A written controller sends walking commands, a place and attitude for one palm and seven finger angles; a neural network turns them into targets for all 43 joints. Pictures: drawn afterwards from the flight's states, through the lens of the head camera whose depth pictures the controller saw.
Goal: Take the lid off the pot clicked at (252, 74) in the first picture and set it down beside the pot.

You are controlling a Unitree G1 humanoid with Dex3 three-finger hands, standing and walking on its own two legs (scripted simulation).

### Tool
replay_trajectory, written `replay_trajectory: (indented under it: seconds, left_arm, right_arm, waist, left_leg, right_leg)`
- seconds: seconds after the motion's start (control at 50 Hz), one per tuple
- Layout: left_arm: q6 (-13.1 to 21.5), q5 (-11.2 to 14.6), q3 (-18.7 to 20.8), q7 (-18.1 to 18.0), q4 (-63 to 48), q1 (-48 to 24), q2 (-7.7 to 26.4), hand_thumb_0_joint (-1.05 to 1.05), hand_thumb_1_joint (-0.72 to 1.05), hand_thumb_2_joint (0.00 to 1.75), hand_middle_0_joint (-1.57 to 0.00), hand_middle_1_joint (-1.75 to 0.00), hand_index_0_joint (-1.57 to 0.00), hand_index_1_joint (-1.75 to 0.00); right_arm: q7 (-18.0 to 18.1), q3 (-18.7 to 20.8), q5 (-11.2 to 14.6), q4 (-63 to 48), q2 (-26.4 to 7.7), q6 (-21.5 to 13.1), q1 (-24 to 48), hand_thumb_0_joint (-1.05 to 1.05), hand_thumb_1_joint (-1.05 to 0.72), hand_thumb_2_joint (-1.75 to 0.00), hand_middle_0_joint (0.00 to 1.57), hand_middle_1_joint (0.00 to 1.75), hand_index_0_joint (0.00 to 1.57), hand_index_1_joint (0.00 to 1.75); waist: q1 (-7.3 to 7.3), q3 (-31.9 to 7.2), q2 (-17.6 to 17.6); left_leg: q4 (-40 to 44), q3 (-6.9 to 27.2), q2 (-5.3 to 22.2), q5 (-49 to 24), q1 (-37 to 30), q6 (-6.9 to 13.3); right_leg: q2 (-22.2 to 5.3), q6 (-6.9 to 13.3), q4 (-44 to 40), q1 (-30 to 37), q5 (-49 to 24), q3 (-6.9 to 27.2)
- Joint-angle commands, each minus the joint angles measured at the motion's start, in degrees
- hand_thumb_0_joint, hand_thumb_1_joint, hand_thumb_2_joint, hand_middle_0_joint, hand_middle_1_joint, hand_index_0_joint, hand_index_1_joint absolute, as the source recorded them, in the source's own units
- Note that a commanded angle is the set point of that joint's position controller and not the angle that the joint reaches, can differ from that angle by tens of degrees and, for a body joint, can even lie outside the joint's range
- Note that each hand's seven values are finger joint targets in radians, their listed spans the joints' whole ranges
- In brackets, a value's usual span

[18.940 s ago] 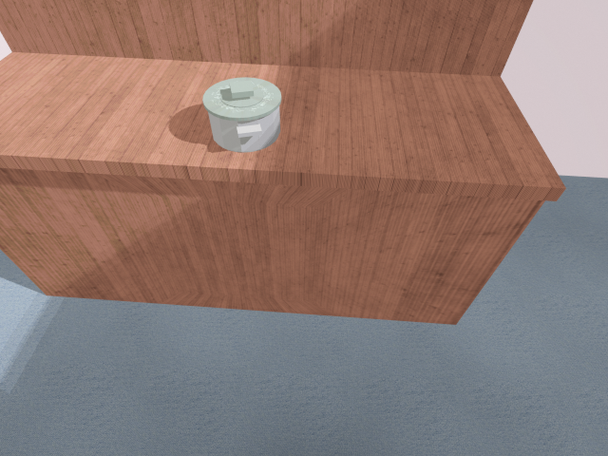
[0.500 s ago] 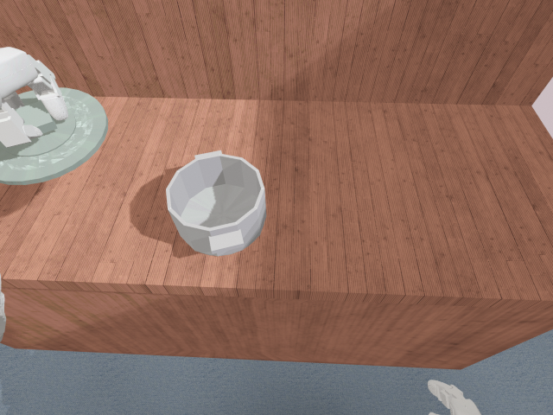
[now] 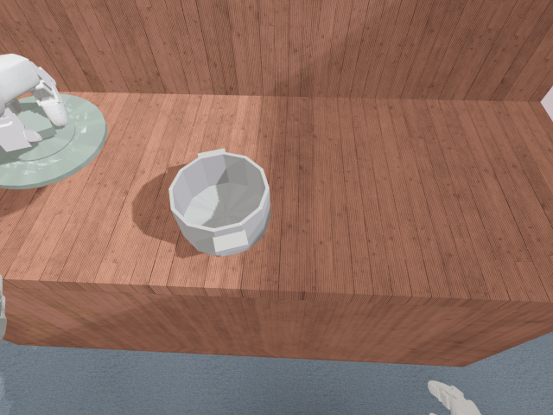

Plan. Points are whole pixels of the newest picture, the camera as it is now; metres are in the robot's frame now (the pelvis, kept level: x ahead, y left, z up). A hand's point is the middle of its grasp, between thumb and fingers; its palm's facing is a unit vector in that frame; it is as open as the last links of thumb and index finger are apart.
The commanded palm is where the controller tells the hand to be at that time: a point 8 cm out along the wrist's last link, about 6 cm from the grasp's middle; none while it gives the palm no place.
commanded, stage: lower the lid onto the table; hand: left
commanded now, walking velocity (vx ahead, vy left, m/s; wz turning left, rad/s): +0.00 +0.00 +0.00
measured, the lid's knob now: (31, 125) +0.46 +0.35 +0.16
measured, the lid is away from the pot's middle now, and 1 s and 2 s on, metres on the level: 0.24 0.25 0.25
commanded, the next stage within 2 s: none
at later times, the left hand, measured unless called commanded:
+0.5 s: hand (28, 154) +0.41 +0.34 +0.16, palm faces -0.35 -0.11 -0.93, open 6.6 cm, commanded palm +0.41 +0.34 +0.23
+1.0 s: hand (38, 175) +0.41 +0.35 +0.12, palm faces -0.43 -0.16 -0.89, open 6.6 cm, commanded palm +0.42 +0.35 +0.19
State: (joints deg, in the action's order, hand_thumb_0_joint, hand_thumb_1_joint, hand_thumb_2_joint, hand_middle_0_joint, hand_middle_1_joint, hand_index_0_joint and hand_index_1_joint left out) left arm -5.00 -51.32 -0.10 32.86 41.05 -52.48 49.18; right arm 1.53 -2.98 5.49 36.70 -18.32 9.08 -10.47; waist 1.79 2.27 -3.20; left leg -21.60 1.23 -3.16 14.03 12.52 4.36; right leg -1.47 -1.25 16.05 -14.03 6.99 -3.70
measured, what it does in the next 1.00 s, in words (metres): stands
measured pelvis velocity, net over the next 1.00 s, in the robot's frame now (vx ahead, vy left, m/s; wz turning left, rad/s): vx -0.01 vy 0.00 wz -0.01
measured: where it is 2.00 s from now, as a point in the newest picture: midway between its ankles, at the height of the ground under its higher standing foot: outside the picture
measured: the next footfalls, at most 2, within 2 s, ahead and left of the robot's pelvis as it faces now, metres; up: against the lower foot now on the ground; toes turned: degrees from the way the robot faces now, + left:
none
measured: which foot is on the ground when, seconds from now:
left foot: down 0.00-1.00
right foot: down 0.00-1.00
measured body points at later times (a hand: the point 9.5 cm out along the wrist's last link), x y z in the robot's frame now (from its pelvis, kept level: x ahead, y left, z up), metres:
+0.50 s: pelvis +0.00 +0.00 +0.00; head +0.05 +0.00 +0.45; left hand +0.42 +0.34 +0.21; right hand +0.11 -0.27 -0.12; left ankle -0.04 +0.07 -0.75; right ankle +0.01 -0.14 -0.75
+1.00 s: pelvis -0.01 +0.00 +0.00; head +0.06 +0.01 +0.44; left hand +0.42 +0.35 +0.17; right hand +0.08 -0.27 -0.13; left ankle -0.04 +0.07 -0.75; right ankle +0.01 -0.14 -0.75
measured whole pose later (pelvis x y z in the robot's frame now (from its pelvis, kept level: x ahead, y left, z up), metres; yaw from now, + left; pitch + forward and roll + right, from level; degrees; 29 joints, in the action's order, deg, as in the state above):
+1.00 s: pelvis -0.01 +0.00 +0.00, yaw +0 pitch +6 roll -2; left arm 6.5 -50.9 2.3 29.3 51.3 -48.6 49.2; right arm 2.7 -2.3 4.8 39.3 -17.8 10.3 -12.0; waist 2.7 1.6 -1.5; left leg -25.7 1.0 -2.8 15.4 16.5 4.6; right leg -1.1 -1.4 18.3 -17.3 7.3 -3.5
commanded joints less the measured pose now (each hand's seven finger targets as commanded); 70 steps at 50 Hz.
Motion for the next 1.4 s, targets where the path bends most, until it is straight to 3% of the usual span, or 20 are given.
replay_trajectory:
  seconds: [0.0,0.1,0.18,0.24,0.26,0.32,0.34,0.42,0.52,0.6,0.76,0.9,1.0,1.06,1.08,1.18,1.22,1.3,1.36,1.38]
  left_arm:
    - [0.7,-0.6,8.3,-4.1,-17.0,-30.9,22.5,0.0,0.64,1.07,-0.68,-0.9,-0.85,-1.01]
    - [1.7,-0.4,11.2,-4.3,-10.8,-27.3,25.0,0.0,0.64,1.07,-0.68,-0.9,-0.85,-1.01]
    - [2.5,-0.3,8.1,-4.6,-15.3,-28.0,21.4,0.0,0.64,1.07,-0.68,-0.9,-0.85,-1.01]
    - [2.7,0.1,7.7,-4.6,-12.4,-24.6,20.2,0.0,0.64,1.07,-0.68,-0.9,-0.85,-1.01]
    - [2.9,0.4,10.4,-4.8,-13.5,-24.3,22.9,0.0,0.64,1.07,-0.68,-0.9,-0.85,-1.01]
    - [3.5,0.9,10.4,-4.6,-11.9,-25.2,23.0,0.0,0.64,1.07,-0.68,-0.9,-0.85,-1.01]
    - [3.8,0.9,8.0,-4.5,-12.4,-26.0,20.8,0.0,0.64,1.07,-0.68,-0.9,-0.85,-1.01]
    - [4.8,0.9,9.6,-5.5,-14.6,-25.6,22.0,0.0,0.64,1.07,-0.68,-0.9,-0.85,-1.01]
    - [6.1,1.6,8.8,-5.0,-7.1,-24.8,21.2,0.0,0.64,1.07,-0.68,-0.9,-0.85,-1.01]
    - [7.5,0.5,9.3,-6.3,-10.7,-26.7,22.6,0.0,0.64,1.07,-0.68,-0.9,-0.85,-1.01]
    - [9.9,1.1,9.2,-6.6,-8.2,-24.7,22.0,0.0,0.64,1.07,-0.68,-0.9,-0.85,-1.01]
    - [11.5,1.2,9.5,-6.8,-1.5,-24.5,22.2,0.0,0.64,1.07,-0.68,-0.9,-0.85,-1.01]
    - [13.0,0.4,7.8,-7.9,-2.6,-27.9,21.4,0.0,0.64,1.07,-0.68,-0.9,-0.85,-1.01]
    - [14.3,0.0,11.7,-8.9,-3.8,-26.5,25.4,0.0,0.64,1.07,-0.68,-0.9,-0.85,-1.01]
    - [14.5,0.1,10.8,-8.9,-3.0,-26.3,24.1,0.0,0.64,1.07,-0.68,-0.9,-0.85,-1.01]
    - [15.1,0.8,10.0,-8.3,3.7,-20.8,22.0,0.0,0.64,1.07,-0.68,-0.9,-0.85,-1.01]
    - [15.0,0.6,8.2,-8.2,2.6,-23.4,20.8,0.0,0.64,1.07,-0.68,-0.9,-0.85,-1.01]
    - [16.5,-0.5,11.1,-9.7,-4.5,-24.0,23.9,0.0,0.64,1.07,-0.68,-0.9,-0.85,-1.01]
    - [17.4,1.0,13.7,-9.5,-2.7,-23.1,25.9,0.0,0.64,1.07,-0.68,-0.9,-0.85,-1.01]
    - [17.3,1.1,12.3,-9.6,-1.8,-22.4,23.9,0.0,0.64,1.07,-0.68,-0.9,-0.85,-1.01]
  right_arm:
    - [0.3,3.7,-0.4,-6.7,-9.0,-1.9,0.3,0.0,-0.9,-0.9,0.2,0.3,0.2,0.3]
    - [0.5,3.5,-0.5,-6.1,-9.3,-1.7,-0.5,0.0,-0.9,-0.9,0.2,0.3,0.2,0.3]
    - [0.2,3.9,-0.6,-6.6,-8.9,-1.5,0.2,0.0,-0.9,-0.9,0.2,0.3,0.2,0.3]
    - [0.1,3.8,-0.5,-6.2,-9.2,-1.5,0.1,0.0,-0.9,-0.9,0.2,0.3,0.2,0.3]
    - [0.1,4.0,-0.6,-6.1,-9.2,-1.4,-0.8,0.0,-0.9,-0.9,0.2,0.3,0.2,0.3]
    - [0.6,3.8,-0.5,-5.9,-9.2,-1.0,-0.6,0.0,-0.9,-0.9,0.2,0.3,0.2,0.3]
    - [0.5,3.9,-0.4,-6.0,-9.3,-1.0,0.2,0.0,-0.9,-0.9,0.2,0.3,0.2,0.3]
    - [0.8,3.9,-0.7,-5.5,-9.0,-1.5,-0.3,0.0,-0.9,-0.9,0.2,0.3,0.2,0.3]
    - [1.1,3.8,-0.5,-4.2,-9.3,-0.9,-0.7,0.0,-0.9,-0.9,0.2,0.3,0.2,0.3]
    - [1.1,4.0,-0.8,-4.4,-9.1,-1.1,-0.8,0.0,-0.9,-0.9,0.2,0.3,0.2,0.3]
    - [1.0,4.3,-0.9,-3.8,-9.2,-0.8,-1.3,0.0,-0.9,-0.9,0.2,0.3,0.2,0.3]
    - [1.7,4.3,-0.9,-2.4,-9.4,-0.4,-2.6,0.0,-0.9,-0.9,0.2,0.3,0.2,0.3]
    - [2.1,4.5,-1.0,-2.1,-9.2,-0.4,-3.3,0.0,-0.9,-0.9,0.2,0.3,0.2,0.3]
    - [2.0,4.6,-1.3,-2.0,-9.4,-0.7,-3.8,0.0,-0.9,-0.9,0.2,0.3,0.2,0.3]
    - [2.1,4.5,-1.3,-2.0,-9.3,-0.6,-3.8,0.0,-0.9,-0.9,0.2,0.3,0.2,0.3]
    - [1.9,4.7,-1.2,-1.4,-9.6,-0.2,-4.3,0.0,-0.9,-0.9,0.2,0.3,0.2,0.3]
    - [1.8,4.7,-1.0,-1.5,-9.6,0.4,-4.3,0.0,-0.9,-0.9,0.2,0.3,0.2,0.3]
    - [1.6,5.1,-1.5,-2.3,-9.4,0.3,-4.8,0.0,-0.9,-0.9,0.2,0.3,0.2,0.3]
    - [1.8,5.2,-1.7,-1.6,-9.6,0.4,-4.9,0.0,-0.9,-0.9,0.2,0.3,0.2,0.3]
    - [1.8,5.2,-1.7,-1.9,-9.5,0.4,-5.0,0.0,-0.9,-0.9,0.2,0.3,0.2,0.3]
  waist:
    - [-0.07,-29.5,-6.6]
    - [-0.41,-27.3,-2.6]
    - [-0.08,-28.3,-7.4]
    - [0.19,-25.1,-6.5]
    - [-0.02,-26.1,-5.7]
    - [0.11,-25.9,-3.4]
    - [0.66,-25.3,-5.3]
    - [0.3,-26.8,-7.4]
    - [0.65,-23.2,-2.9]
    - [0.41,-26.8,-7.1]
    - [0.69,-26.3,-6.9]
    - [1.37,-24.5,-3.1]
    - [1.7,-26.6,-7.2]
    - [1.02,-29.0,-8.3]
    - [1.3,-28.9,-8.9]
    - [1.59,-24.5,-3.4]
    - [2.04,-24.0,-4.4]
    - [1.32,-30.5,-10.2]
    - [1.39,-29.8,-7.1]
    - [1.52,-29.6,-7.4]
  left_leg:
    - [-1.9,5.2,2.6,-39.6,-14.5,-0.1]
    - [-1.8,4.3,2.3,-34.4,-10.2,0.5]
    - [-2.3,5.0,2.7,-39.6,-13.5,0.0]
    - [-2.5,4.7,2.7,-36.9,-11.7,0.1]
    - [-2.4,4.7,2.7,-36.1,-11.7,0.2]
    - [-2.2,4.2,2.4,-33.0,-9.7,0.6]
    - [-2.2,4.3,2.4,-33.2,-10.3,0.5]
    - [-2.5,5.2,2.6,-36.0,-13.3,0.1]
    - [-1.8,3.6,2.1,-26.2,-7.1,0.7]
    - [-2.7,4.4,2.5,-32.1,-10.7,0.3]
    - [-3.2,4.4,2.7,-32.8,-10.0,0.4]
    - [-3.6,3.4,2.5,-28.3,-6.7,0.9]
    - [-4.0,3.8,2.7,-30.8,-9.3,0.5]
    - [-4.8,4.5,2.9,-35.0,-10.7,0.1]
    - [-4.8,4.6,2.8,-36.7,-11.1,-0.1]
    - [-5.3,3.7,2.9,-32.7,-6.2,0.5]
    - [-4.9,3.7,2.8,-31.0,-5.7,0.4]
    - [-6.4,5.5,3.3,-42.2,-13.2,-1.1]
    - [-6.5,5.2,3.4,-40.1,-11.4,-0.4]
    - [-6.4,5.2,3.2,-40.3,-11.5,-0.5]
  right_leg:
    - [2.5,3.4,2.5,9.3,-15.6,0.8]
    - [2.3,3.3,2.9,11.1,-16.0,0.9]
    - [2.3,3.4,3.0,8.8,-15.5,1.0]
    - [2.4,3.4,2.2,7.4,-14.4,0.8]
    - [2.4,3.3,2.7,8.5,-14.5,0.9]
    - [2.2,3.3,3.0,9.6,-15.2,0.8]
    - [2.4,3.2,2.4,7.8,-14.0,0.5]
    - [2.8,3.4,2.2,6.8,-12.8,0.4]
    - [2.3,3.2,2.5,7.9,-12.1,0.3]
    - [2.5,3.5,3.0,7.3,-12.4,0.6]
    - [2.6,3.2,3.4,6.2,-12.4,0.5]
    - [2.6,3.0,3.5,5.5,-12.0,0.4]
    - [2.8,3.2,3.4,3.9,-11.3,0.5]
    - [2.9,3.3,4.2,4.6,-12.4,0.7]
    - [3.1,3.3,4.1,3.9,-12.5,0.4]
    - [2.7,3.0,4.7,3.4,-13.1,0.5]
    - [2.7,3.1,4.4,2.3,-12.0,0.2]
    - [3.5,3.2,5.0,0.9,-12.4,0.3]
    - [3.1,2.8,4.9,1.9,-13.0,0.5]
    - [3.2,2.8,4.9,1.3,-12.7,0.4]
